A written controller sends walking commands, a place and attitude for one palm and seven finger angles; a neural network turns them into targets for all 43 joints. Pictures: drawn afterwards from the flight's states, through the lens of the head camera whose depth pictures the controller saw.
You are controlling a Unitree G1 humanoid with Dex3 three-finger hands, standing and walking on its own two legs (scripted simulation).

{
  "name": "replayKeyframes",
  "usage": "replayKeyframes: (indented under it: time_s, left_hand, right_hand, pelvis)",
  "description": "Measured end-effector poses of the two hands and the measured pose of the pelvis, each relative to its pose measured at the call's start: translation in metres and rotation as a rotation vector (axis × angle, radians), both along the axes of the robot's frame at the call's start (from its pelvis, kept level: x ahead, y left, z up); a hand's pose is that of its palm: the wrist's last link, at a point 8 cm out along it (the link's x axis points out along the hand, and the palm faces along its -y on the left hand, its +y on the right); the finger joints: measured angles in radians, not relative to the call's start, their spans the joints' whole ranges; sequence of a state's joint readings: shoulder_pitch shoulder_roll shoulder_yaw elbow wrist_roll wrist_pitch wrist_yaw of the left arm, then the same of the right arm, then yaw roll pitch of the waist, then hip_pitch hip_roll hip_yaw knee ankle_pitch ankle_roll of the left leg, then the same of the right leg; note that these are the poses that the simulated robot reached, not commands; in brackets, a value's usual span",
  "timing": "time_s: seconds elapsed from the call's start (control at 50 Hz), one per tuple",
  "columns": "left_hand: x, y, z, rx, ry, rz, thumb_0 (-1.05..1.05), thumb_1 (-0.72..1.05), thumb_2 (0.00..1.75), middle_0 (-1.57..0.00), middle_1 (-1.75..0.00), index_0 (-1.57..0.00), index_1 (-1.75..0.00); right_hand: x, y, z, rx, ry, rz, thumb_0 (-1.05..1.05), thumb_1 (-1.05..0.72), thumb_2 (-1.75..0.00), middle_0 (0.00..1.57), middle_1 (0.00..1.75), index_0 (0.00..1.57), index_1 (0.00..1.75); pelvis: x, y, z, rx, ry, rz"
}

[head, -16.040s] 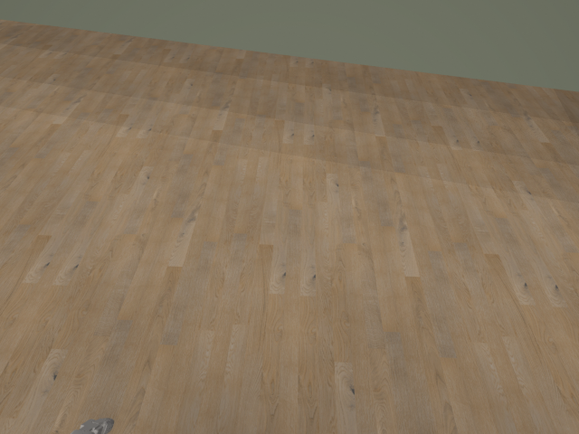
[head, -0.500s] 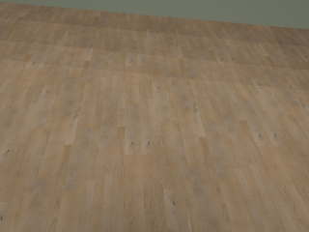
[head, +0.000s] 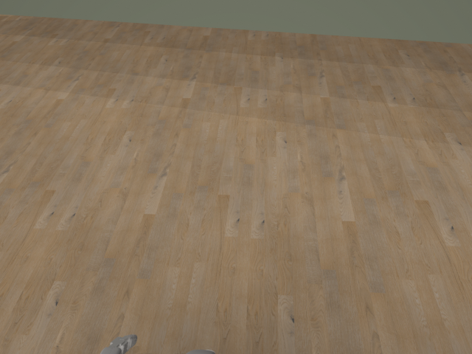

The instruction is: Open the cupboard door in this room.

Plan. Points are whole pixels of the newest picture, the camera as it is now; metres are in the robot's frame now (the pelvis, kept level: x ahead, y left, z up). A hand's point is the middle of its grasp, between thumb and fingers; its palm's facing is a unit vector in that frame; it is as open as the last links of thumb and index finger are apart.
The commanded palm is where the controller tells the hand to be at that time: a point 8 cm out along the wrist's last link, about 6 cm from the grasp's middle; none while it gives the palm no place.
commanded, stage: turn or walk to find it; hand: left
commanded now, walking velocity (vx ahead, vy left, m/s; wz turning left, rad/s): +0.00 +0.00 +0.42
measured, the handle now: out of the picture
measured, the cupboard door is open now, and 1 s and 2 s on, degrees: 0 0 0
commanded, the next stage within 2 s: stand and wait in 0.32 s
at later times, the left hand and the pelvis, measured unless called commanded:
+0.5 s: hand out of the picture -0.06 +0.24 -0.18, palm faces +0.23 -0.94 -0.24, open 7.4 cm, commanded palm none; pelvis -0.02 +0.03 +0.00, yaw +10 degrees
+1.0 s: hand out of the picture +0.03 +0.21 -0.16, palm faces -0.01 -0.97 -0.24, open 7.4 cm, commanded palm none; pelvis -0.03 +0.01 +0.00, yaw -4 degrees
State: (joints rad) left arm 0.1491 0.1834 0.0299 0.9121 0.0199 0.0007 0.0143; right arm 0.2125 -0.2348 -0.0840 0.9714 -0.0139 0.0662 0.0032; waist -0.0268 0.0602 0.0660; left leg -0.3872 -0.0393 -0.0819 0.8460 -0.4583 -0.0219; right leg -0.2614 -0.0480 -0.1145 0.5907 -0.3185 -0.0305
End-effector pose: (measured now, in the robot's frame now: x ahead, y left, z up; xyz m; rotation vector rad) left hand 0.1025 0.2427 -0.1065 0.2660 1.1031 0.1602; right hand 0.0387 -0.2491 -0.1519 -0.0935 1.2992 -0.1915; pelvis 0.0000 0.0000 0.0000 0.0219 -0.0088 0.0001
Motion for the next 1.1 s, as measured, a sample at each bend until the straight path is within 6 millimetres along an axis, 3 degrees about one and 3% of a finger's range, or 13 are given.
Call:
replayKeyframes:
  time_s: [0.12,0.24,0.42,0.52,0.6,0.68,0.84,0.98,1.1]
  left_hand:
    - [-0.041,-0.012,0.001,-0.017,0.055,0.078,0.01,0.9,0.89,-0.2,-0.3,-0.2,-0.3]
    - [-0.085,-0.01,-0.008,-0.044,0.127,0.165,0.01,0.9,0.89,-0.2,-0.3,-0.2,-0.3]
    - [-0.16,0.032,-0.041,-0.08,0.24,0.31,0.01,0.9,0.89,-0.2,-0.3,-0.2,-0.3]
    - [-0.179,0.041,-0.038,-0.089,0.31,0.325,0.01,0.91,0.89,-0.2,-0.3,-0.2,-0.3]
    - [-0.178,0.037,-0.032,-0.108,0.319,0.308,0.01,0.91,0.9,-0.2,-0.3,-0.19,-0.3]
    - [-0.165,0.03,-0.03,-0.11,0.314,0.264,0.01,0.91,0.9,-0.2,-0.3,-0.19,-0.3]
    - [-0.116,0.013,-0.032,-0.056,0.226,0.148,0.01,0.9,0.9,-0.2,-0.3,-0.2,-0.3]
    - [-0.086,0.01,-0.021,-0.05,0.203,0.061,0.01,0.9,0.89,-0.2,-0.3,-0.2,-0.3]
    - [-0.056,0.027,-0.023,-0.049,0.179,-0.027,0.01,0.9,0.89,-0.2,-0.3,-0.2,-0.3]
  right_hand:
    - [0.002,-0.015,0.006,-0.005,0.037,0.054,0.01,-0.91,-0.9,0.2,0.3,0.19,0.3]
    - [0.015,-0.011,0.013,-0.027,0.063,0.131,0.01,-0.91,-0.9,0.19,0.3,0.19,0.3]
    - [0.074,0.04,0.022,-0.078,-0.07,0.288,0.01,-0.91,-0.9,0.19,0.3,0.19,0.3]
    - [0.088,0.073,0.035,-0.064,-0.144,0.313,0.0,-0.91,-0.9,0.2,0.3,0.19,0.3]
    - [0.087,0.088,0.035,-0.026,-0.161,0.291,0.0,-0.91,-0.9,0.2,0.3,0.2,0.3]
    - [0.075,0.086,0.027,0.009,-0.154,0.231,0.0,-0.91,-0.9,0.2,0.3,0.2,0.3]
    - [0.027,0.03,-0.004,-0.005,-0.067,0.075,0.0,-0.91,-0.9,0.2,0.3,0.2,0.3]
    - [-0.008,-0.004,0.015,-0.081,-0.002,0.007,0.01,-0.91,-0.9,0.2,0.3,0.19,0.3]
    - [-0.02,-0.002,0.03,-0.129,-0.029,-0.046,0.01,-0.91,-0.9,0.19,0.3,0.19,0.3]
  pelvis:
    - [-0.004,-0.009,0.007,0.009,-0.008,0.058]
    - [-0.007,-0.007,0.009,0.011,-0.003,0.116]
    - [-0.017,0.024,-0.006,-0.018,0.0,0.183]
    - [-0.018,0.035,0.003,-0.018,-0.017,0.163]
    - [-0.018,0.039,0.008,-0.027,-0.021,0.135]
    - [-0.019,0.036,0.007,-0.027,-0.025,0.088]
    - [-0.022,0.013,-0.01,-0.021,-0.019,0.007]
    - [-0.026,0.012,0.003,-0.015,0.01,-0.061]
    - [-0.027,0.026,0.005,-0.019,0.021,-0.122]
